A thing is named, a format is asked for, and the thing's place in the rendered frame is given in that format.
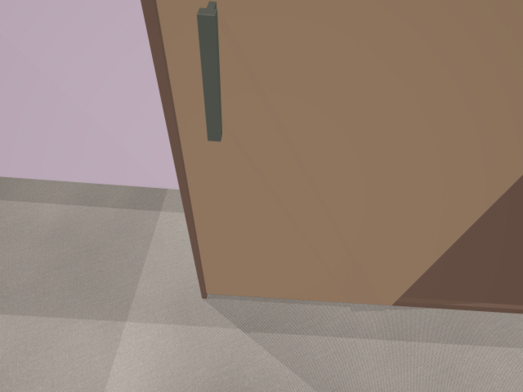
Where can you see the wardrobe door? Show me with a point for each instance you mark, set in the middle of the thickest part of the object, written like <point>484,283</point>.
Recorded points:
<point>360,138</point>
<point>486,263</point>

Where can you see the handle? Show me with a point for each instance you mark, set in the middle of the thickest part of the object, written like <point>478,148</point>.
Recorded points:
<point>210,65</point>

